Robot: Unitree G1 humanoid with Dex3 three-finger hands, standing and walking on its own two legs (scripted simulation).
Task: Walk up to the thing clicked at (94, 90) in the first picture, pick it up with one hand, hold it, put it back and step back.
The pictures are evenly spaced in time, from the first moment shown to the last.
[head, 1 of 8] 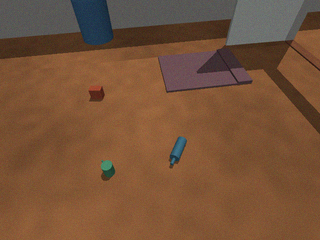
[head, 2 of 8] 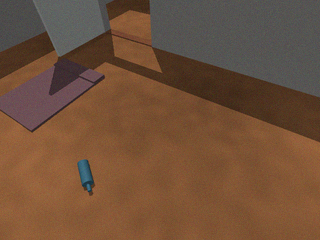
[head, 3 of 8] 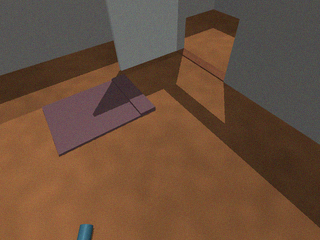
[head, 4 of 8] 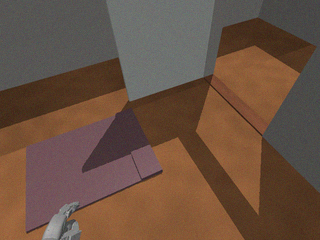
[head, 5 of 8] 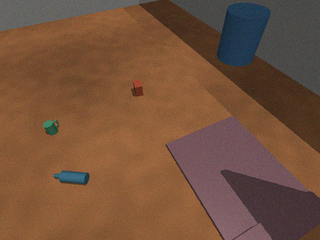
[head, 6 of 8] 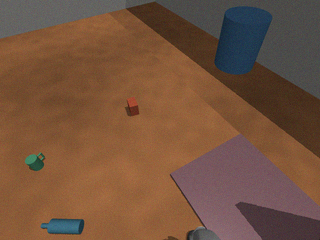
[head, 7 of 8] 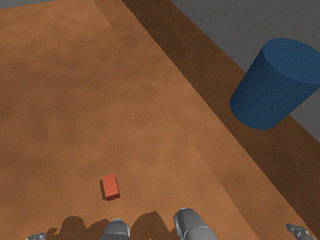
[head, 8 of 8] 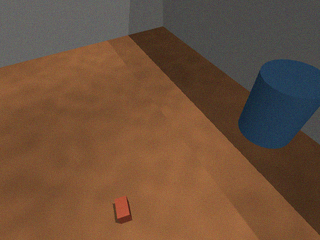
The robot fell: no
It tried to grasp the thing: no
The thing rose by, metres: 0.00
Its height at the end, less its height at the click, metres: +0.00
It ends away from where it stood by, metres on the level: 0.00
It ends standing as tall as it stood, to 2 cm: yes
